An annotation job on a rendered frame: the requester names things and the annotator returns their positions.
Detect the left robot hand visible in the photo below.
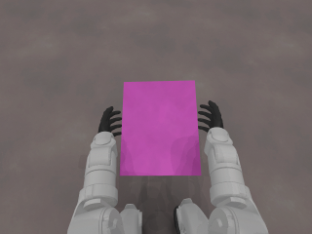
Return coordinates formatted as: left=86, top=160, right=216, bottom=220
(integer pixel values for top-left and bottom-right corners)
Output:
left=98, top=106, right=122, bottom=137

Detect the robot right upper arm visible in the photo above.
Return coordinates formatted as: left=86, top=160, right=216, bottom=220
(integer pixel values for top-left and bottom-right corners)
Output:
left=208, top=205, right=269, bottom=234

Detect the robot right forearm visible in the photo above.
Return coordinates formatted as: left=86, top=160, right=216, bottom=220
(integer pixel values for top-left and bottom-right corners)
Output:
left=204, top=127, right=262, bottom=218

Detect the robot left forearm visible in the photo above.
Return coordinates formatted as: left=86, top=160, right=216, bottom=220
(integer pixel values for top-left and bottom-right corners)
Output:
left=67, top=132, right=118, bottom=234

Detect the robot left upper arm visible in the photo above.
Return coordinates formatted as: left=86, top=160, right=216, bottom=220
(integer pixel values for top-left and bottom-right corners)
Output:
left=67, top=206, right=125, bottom=234

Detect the right robot hand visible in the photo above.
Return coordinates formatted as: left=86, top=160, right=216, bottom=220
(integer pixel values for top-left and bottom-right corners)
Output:
left=197, top=100, right=224, bottom=132

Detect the robot left thigh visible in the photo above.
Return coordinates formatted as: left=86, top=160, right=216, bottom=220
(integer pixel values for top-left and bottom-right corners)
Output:
left=120, top=209, right=142, bottom=234

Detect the carton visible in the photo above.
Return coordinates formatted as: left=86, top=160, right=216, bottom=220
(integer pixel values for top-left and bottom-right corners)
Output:
left=119, top=80, right=202, bottom=176

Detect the robot left shin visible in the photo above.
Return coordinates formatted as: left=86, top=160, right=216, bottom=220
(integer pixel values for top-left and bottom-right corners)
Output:
left=120, top=204, right=137, bottom=214

